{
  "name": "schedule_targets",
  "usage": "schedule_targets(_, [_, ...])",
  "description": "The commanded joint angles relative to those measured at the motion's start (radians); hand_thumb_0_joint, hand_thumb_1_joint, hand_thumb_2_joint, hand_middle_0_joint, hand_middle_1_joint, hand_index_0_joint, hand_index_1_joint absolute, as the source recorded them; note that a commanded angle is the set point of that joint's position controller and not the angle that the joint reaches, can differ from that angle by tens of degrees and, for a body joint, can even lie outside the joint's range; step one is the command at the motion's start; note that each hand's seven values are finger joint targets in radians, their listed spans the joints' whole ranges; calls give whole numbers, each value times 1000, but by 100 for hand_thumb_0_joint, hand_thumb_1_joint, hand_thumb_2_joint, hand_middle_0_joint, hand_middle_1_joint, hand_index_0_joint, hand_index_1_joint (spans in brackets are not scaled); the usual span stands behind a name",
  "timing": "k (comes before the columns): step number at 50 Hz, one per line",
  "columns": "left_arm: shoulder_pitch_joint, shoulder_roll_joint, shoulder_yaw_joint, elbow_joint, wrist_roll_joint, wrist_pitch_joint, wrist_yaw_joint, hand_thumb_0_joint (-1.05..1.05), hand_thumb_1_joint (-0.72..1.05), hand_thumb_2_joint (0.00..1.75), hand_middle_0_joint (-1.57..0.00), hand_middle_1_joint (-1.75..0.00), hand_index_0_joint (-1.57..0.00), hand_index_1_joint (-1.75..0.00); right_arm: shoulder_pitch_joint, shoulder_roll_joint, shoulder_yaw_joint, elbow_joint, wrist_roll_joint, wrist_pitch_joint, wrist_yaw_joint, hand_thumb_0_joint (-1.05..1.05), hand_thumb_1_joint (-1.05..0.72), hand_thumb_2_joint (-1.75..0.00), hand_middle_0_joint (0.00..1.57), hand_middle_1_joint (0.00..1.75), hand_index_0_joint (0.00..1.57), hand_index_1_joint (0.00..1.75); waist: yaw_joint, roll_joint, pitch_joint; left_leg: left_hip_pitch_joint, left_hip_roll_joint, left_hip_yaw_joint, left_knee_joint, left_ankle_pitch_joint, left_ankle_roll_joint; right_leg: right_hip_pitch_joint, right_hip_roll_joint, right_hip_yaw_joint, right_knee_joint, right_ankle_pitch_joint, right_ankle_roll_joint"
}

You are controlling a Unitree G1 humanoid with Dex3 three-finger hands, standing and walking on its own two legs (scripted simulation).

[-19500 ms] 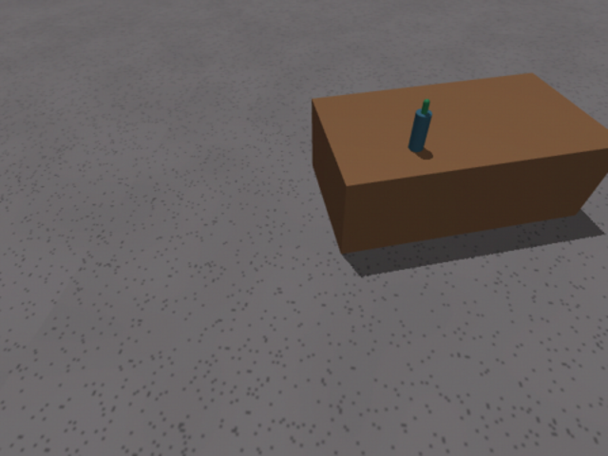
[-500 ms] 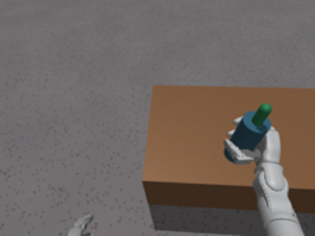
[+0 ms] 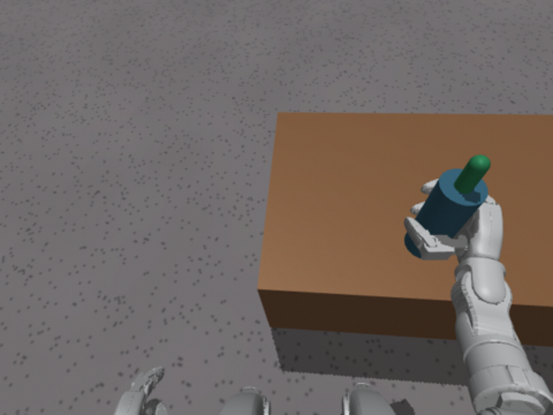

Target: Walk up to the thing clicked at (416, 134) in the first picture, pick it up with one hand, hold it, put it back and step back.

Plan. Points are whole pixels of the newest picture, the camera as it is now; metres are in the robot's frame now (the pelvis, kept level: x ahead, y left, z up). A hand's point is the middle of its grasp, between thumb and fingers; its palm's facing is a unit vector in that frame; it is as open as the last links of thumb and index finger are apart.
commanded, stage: crouch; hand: right
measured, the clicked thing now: (447, 208) +0.39 -0.19 +0.06
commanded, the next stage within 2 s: lower in 1.10 s
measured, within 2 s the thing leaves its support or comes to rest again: neither
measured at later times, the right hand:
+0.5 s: hand (409, 208) +0.48 -0.20 -0.09, palm faces +0.20 +0.98 +0.00, open 8.1 cm
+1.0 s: hand (405, 208) +0.51 -0.21 -0.14, palm faces +0.20 +0.98 -0.01, open 8.1 cm
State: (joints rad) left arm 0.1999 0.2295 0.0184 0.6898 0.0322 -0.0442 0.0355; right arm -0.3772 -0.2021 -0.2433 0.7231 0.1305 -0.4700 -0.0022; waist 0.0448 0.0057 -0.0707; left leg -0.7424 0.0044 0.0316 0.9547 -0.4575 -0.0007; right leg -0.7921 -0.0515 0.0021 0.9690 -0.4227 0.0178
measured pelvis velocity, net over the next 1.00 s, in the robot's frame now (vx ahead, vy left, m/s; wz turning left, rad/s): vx -0.04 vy -0.01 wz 0.08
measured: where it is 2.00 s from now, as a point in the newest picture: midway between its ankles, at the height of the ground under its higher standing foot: outside the picture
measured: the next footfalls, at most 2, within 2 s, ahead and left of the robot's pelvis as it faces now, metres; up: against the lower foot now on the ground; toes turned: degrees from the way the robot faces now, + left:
none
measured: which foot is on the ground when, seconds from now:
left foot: down 0.00-1.00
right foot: down 0.00-1.00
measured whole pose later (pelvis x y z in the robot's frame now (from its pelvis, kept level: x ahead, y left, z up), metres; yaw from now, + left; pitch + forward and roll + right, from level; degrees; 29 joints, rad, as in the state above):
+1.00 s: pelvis -0.04 -0.01 -0.16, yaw +5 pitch +35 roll +5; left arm 0.23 0.25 -0.03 0.66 0.08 0.04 -0.03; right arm -0.96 -0.55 -0.52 1.17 0.02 -0.50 0.06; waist 0.19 -0.03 -0.17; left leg -1.61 -0.03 0.06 1.62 -0.63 0.00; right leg -1.68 -0.09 0.07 1.67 -0.61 0.01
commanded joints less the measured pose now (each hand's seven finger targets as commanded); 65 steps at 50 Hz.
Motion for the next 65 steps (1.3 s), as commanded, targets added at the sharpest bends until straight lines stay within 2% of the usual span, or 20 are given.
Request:
schedule_targets(1, [76,154,55,-80,15,-34,-5,0,91,88,-20,-31,-21,-29,-458,-213,-85,-73,-5,-136,12,0,-31,-134,135,146,139,146,42,-30,-412,-91,-22,-27,27,239,8,115,17,24,49,210,-34])
schedule_targets(5, [109,167,46,-90,25,-23,-14,0,90,89,-20,-31,-21,-29,-607,-295,-128,-23,-10,-176,31,0,-36,-135,137,147,140,147,45,-107,-570,-176,-29,-20,121,253,13,83,19,30,148,268,-29])
schedule_targets(7, [116,173,42,-84,31,-13,-21,0,90,89,-20,-30,-20,-30,-588,-280,-134,116,-10,-176,44,0,-38,-134,137,147,140,147,51,-109,-532,-254,-34,-9,167,212,19,-5,21,37,184,236,-26])
schedule_targets(11, [138,195,37,-98,37,5,-30,0,89,90,-20,-30,-20,-30,-716,-385,-188,79,-20,-190,61,0,-39,-134,138,147,141,147,51,-152,-683,-294,-38,-4,221,241,23,19,11,51,255,306,-30])
schedule_targets(13, [154,187,36,-96,34,19,-36,0,88,91,-20,-30,-20,-30,-701,-354,-182,160,-21,-170,69,0,-35,-133,137,146,140,146,76,-91,-640,-279,-39,-4,233,267,18,-82,9,51,283,281,-41])
schedule_targets(15, [171,201,39,-83,33,25,-39,0,88,91,-20,-30,-20,-31,-752,-426,-228,149,-21,-171,71,0,-37,-134,138,146,141,146,69,-107,-680,-277,-38,-10,247,263,18,-111,10,50,301,260,-44])
schedule_targets(18, [179,209,41,-79,31,37,-43,0,88,91,-20,-30,-20,-30,-779,-462,-255,192,-28,-162,71,0,-36,-134,138,147,141,147,89,-71,-672,-281,-41,-13,264,242,14,-197,13,50,339,202,-52])
schedule_targets(19, [180,205,40,-74,32,38,-45,0,87,91,-20,-30,-20,-31,-764,-421,-235,238,-30,-158,74,0,-35,-135,137,147,141,147,106,-54,-635,-318,-44,-7,272,213,17,-225,10,53,343,171,-54])
schedule_targets(24, [195,198,28,-64,40,46,-51,0,88,90,-20,-30,-20,-30,-829,-516,-279,230,-55,-170,63,0,-34,-134,136,146,139,146,98,-96,-663,-362,-45,-14,315,184,20,-284,7,45,391,133,-55])
schedule_targets(28, [194,197,22,-65,47,53,-53,0,87,91,-20,-29,-19,-30,-902,-533,-267,212,-72,-173,62,0,-33,-132,134,144,137,144,111,-167,-670,-438,-47,-6,346,122,29,-301,4,53,403,85,-50])
schedule_targets(35, [215,231,31,-53,56,61,-52,0,87,91,-20,-30,-19,-30,-965,-568,-267,211,-87,-150,75,0,-34,-134,136,146,139,146,131,-242,-743,-551,-52,16,415,149,34,-243,-7,78,472,176,-41])
schedule_targets(37, [214,226,28,-50,52,61,-54,0,87,91,-20,-30,-19,-30,-949,-521,-250,257,-77,-134,78,0,-33,-135,136,147,140,147,149,-226,-698,-572,-51,20,414,129,33,-270,-8,82,475,143,-41])
schedule_targets(39, [216,221,21,-57,49,63,-55,0,87,90,-20,-30,-19,-30,-957,-575,-286,236,-78,-128,70,0,-29,-134,134,146,138,146,134,-198,-715,-548,-50,16,426,136,29,-321,-8,78,489,131,-46])
schedule_targets(43, [213,232,28,-61,51,69,-54,0,88,90,-19,-29,-19,-30,-977,-579,-271,231,-87,-115,70,0,-33,-134,136,146,139,146,142,-226,-732,-562,-49,9,448,133,29,-349,-7,69,521,115,-48])
schedule_targets(46, [216,222,17,-71,49,73,-56,0,88,90,-19,-29,-19,-29,-960,-616,-301,241,-98,-106,64,0,-33,-133,136,146,139,146,138,-187,-728,-560,-52,11,460,147,25,-386,-9,68,540,121,-52])
schedule_targets(54, [220,233,18,-75,49,81,-56,0,88,90,-19,-29,-19,-29,-1005,-586,-268,233,-103,-86,70,0,-36,-135,138,148,141,148,153,-241,-742,-658,-51,31,514,103,36,-353,-13,97,554,125,-41])
schedule_targets(56, [218,234,17,-73,48,84,-55,0,88,90,-19,-29,-19,-29,-1039,-627,-286,200,-105,-87,66,0,-36,-136,139,149,142,149,150,-258,-744,-676,-49,30,519,87,35,-357,-13,95,565,103,-41])
schedule_targets(61, [237,225,6,-76,48,89,-57,0,87,90,-20,-30,-19,-30,-1032,-625,-281,199,-107,-67,66,0,-37,-136,137,148,141,148,149,-250,-768,-670,-49,30,544,144,34,-365,-14,85,604,170,-43])
schedule_targets(62, [235,237,14,-68,49,90,-57,0,87,90,-20,-30,-19,-30,-994,-587,-266,272,-107,-56,70,0,-36,-137,138,149,141,149,169,-235,-721,-693,-49,37,552,124,34,-391,-13,91,609,152,-40])
schedule_targets(65, [225,229,5,-69,50,92,-58,0,87,89,-20,-29,-19,-30,-999,-599,-278,303,-107,-58,75,0,-38,-137,138,149,142,149,170,-212,-655,-731,-50,32,570,79,34,-505,-10,85,629,66,-47])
